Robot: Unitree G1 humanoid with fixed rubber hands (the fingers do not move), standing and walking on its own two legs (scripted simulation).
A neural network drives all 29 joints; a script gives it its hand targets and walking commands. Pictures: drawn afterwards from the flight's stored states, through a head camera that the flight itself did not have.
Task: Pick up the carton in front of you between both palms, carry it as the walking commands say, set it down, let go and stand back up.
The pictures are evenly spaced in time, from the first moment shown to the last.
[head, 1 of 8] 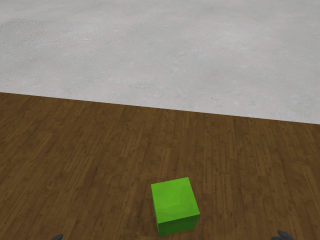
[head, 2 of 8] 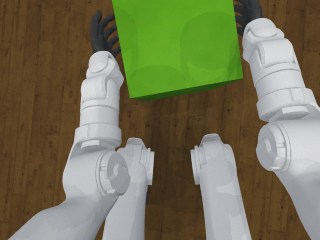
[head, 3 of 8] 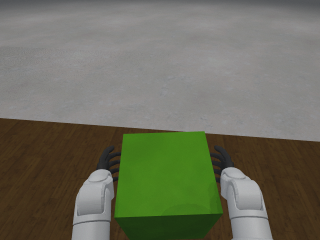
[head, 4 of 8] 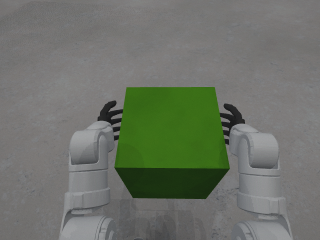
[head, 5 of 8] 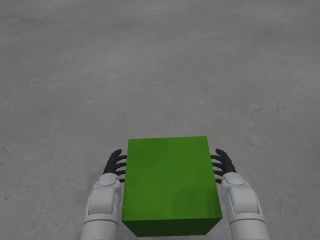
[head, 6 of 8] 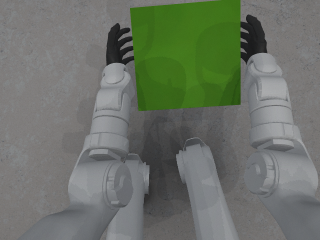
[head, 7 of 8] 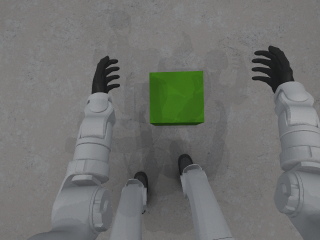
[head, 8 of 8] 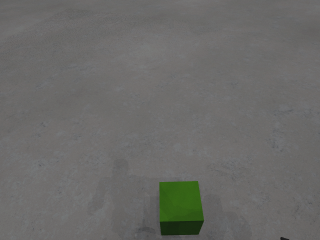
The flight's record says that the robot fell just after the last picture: no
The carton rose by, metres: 0.68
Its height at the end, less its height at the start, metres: -0.07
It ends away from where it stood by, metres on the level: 3.40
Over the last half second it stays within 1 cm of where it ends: yes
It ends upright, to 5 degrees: yes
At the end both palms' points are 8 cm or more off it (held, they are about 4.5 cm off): yes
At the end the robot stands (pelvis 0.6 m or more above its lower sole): yes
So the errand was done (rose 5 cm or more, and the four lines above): yes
